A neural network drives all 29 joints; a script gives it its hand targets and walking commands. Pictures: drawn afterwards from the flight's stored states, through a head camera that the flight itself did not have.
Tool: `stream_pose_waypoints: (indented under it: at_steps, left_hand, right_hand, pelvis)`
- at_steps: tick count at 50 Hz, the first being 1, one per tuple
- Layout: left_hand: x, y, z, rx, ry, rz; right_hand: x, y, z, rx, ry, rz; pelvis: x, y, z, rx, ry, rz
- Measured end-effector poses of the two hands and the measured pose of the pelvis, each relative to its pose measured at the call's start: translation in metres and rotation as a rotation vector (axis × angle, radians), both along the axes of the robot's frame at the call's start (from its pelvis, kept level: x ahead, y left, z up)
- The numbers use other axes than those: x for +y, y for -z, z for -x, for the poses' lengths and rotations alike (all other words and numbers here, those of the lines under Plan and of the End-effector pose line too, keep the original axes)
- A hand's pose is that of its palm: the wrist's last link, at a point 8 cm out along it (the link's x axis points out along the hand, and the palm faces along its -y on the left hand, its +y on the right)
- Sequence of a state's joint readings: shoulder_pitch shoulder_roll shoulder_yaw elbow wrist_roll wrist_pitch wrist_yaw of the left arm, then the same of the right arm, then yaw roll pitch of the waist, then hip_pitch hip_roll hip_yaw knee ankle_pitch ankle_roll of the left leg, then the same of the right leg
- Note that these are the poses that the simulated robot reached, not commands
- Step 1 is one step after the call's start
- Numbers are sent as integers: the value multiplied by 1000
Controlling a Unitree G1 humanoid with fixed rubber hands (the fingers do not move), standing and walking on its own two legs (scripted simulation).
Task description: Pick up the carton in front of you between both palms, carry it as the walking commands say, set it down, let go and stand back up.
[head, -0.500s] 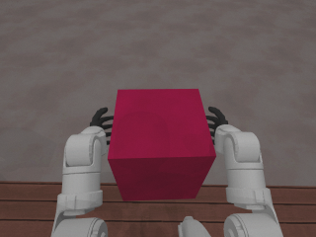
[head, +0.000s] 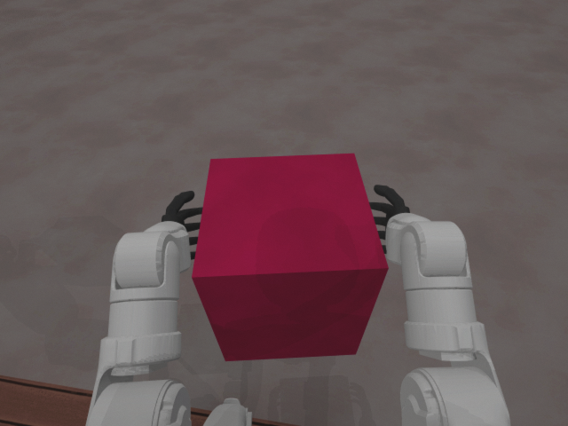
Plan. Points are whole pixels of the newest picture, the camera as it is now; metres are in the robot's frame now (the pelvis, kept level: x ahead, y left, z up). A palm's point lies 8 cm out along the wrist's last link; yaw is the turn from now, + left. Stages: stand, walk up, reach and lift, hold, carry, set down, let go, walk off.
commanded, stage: carry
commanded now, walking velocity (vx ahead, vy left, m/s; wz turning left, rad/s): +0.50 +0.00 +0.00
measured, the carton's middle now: (287, 261) +0.36 +0.02 +0.02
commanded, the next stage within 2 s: none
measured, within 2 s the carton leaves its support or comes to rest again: neither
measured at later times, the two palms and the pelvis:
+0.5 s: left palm (221, 133) +0.67 +0.16 +0.04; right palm (366, 141) +0.64 -0.13 +0.04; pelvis +0.30 +0.04 -0.04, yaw -2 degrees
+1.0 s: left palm (238, 58) +0.93 +0.15 +0.07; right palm (357, 55) +0.95 -0.15 +0.06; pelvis +0.60 -0.01 -0.02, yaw +1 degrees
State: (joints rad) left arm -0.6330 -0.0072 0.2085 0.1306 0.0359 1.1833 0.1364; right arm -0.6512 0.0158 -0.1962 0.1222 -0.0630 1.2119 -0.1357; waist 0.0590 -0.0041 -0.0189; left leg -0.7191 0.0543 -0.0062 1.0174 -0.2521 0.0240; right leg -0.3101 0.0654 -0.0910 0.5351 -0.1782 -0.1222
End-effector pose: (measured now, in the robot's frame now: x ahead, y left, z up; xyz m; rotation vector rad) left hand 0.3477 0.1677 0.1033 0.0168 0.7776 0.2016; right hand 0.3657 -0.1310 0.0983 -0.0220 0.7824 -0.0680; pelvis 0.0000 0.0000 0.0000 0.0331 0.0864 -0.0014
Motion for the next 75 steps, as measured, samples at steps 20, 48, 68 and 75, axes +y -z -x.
stream_pose_waypoints:
  at_steps: [20, 48, 68, 75]
  left_hand:
    - [6, 63, -270, 41, 129, 23]
    - [-20, 38, -571, 8, 9, 11]
    - [23, 67, -756, -35, 22, 91]
    - [21, 57, -823, -16, 62, 82]
  right_hand:
    - [6, 58, -230, 41, 108, 47]
    - [-20, 36, -568, 9, 23, -6]
    - [22, 56, -732, -33, 123, -4]
    - [20, 47, -790, -15, 144, 7]
  pelvis:
    - [39, 48, -257, -8, 22, 41]
    - [-13, 30, -583, -1, -23, 11]
    - [44, 41, -834, -18, 30, 22]
    - [48, 24, -907, -16, 28, 45]
